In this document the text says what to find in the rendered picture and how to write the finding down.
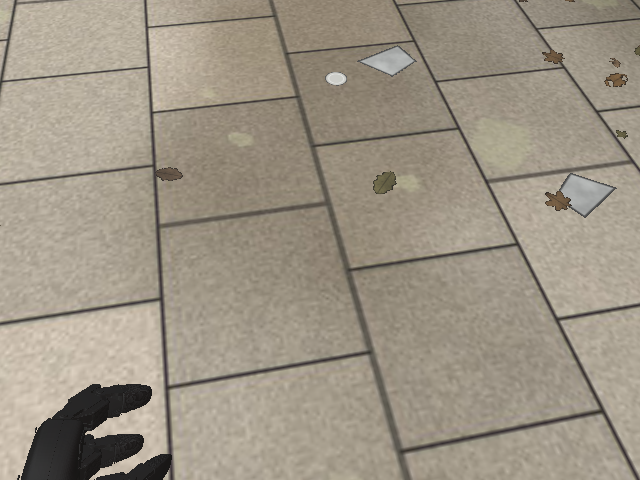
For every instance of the left robot hand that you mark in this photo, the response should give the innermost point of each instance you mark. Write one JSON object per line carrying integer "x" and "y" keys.
{"x": 61, "y": 451}

